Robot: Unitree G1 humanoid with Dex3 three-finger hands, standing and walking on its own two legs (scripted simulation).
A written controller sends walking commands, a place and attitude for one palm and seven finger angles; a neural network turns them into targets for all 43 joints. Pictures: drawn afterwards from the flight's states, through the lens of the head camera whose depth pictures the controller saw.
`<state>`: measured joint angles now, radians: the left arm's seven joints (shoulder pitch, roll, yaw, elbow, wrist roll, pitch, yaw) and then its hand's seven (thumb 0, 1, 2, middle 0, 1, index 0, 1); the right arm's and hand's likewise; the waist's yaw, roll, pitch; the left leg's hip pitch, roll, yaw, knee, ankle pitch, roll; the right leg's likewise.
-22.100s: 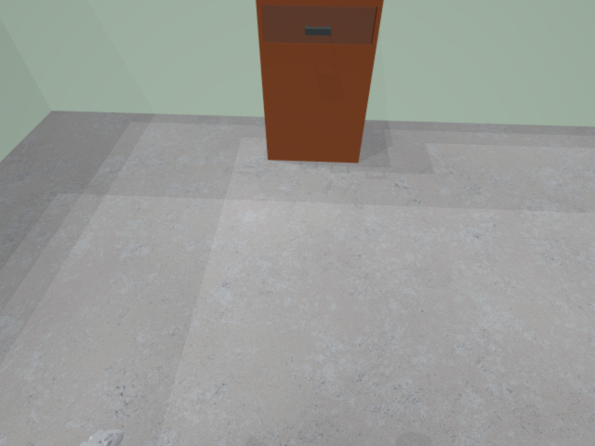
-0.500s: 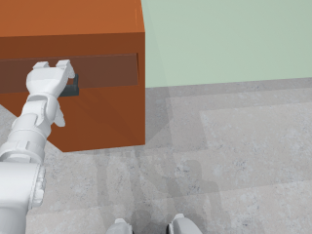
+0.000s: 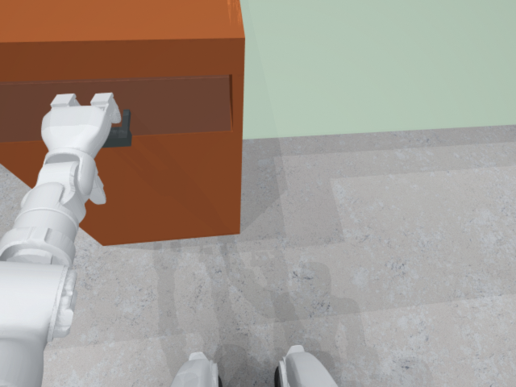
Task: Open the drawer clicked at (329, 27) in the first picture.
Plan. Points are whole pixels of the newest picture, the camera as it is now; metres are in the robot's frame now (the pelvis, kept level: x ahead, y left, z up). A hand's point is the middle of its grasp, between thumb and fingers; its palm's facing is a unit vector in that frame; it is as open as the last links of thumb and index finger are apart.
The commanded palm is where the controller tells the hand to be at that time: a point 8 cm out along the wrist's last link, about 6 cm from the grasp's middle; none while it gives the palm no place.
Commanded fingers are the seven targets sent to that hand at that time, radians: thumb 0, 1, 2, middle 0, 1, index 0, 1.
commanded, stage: lower the fingers behind the handle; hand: left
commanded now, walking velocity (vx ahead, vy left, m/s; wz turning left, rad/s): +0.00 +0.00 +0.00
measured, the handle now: (99, 127) +0.55 +0.24 +0.00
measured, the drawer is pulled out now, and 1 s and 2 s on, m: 0.00 0.00 0.00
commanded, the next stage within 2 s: lift the fingers back up to retry in 0.64 s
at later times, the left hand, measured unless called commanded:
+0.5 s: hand (97, 151) +0.50 +0.24 +0.00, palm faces -0.07 +0.01 -1.00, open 13.8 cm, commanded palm +0.49 +0.23 +0.03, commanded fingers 0.00 -0.50 0.30 -0.30 -1.20 -0.30 -1.20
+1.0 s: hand (96, 150) +0.50 +0.24 +0.00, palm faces -0.11 -0.02 -0.99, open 13.8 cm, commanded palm +0.49 +0.24 +0.07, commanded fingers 0.00 -0.50 0.30 -0.30 -1.20 -0.30 -1.20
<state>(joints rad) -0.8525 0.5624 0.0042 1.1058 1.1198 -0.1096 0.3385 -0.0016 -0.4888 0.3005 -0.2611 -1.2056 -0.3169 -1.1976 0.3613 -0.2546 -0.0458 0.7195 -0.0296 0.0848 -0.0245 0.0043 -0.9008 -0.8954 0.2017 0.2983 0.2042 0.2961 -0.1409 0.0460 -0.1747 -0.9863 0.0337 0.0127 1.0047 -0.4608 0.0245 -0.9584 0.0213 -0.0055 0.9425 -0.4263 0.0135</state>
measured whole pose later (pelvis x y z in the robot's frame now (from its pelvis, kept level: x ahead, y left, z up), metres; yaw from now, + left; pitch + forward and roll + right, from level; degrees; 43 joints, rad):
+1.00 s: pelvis -0.02 -0.01 -0.01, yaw +0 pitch +26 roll -3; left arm -0.93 0.63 0.02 1.11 1.10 -0.09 0.25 0.00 -0.49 0.30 -0.24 -1.20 -0.33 -1.18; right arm 0.36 -0.25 -0.01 0.70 -0.01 0.05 -0.05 0.00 -0.90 -0.90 0.20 0.30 0.20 0.30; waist -0.18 0.06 -0.13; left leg -1.07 0.04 0.00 1.05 -0.44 0.02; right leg -1.04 0.03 -0.02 0.99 -0.40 0.01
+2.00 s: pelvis +0.02 -0.01 +0.02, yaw +1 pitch +21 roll -2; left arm -0.80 0.55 0.01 1.03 1.11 -0.12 0.30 0.00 -0.49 0.30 -0.32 -1.20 -0.32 -1.20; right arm 0.35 -0.26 -0.07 0.71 -0.01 0.11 -0.03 0.00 -0.90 -0.90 0.20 0.30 0.20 0.30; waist -0.11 0.04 -0.15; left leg -0.80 0.03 0.00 0.86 -0.42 0.01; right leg -0.78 0.02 -0.01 0.80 -0.40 0.00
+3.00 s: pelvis +0.02 +0.00 +0.03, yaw +0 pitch +21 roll -2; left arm -0.81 0.51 -0.02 1.05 1.09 -0.03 0.28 0.00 -0.49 0.30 -0.32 -1.20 -0.33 -1.21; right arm 0.37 -0.24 -0.05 0.72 -0.01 0.09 -0.03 0.01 -0.90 -0.90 0.20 0.30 0.20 0.30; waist -0.12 0.06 -0.15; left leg -0.78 0.03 0.02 0.83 -0.41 0.02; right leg -0.76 0.02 0.01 0.77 -0.38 0.01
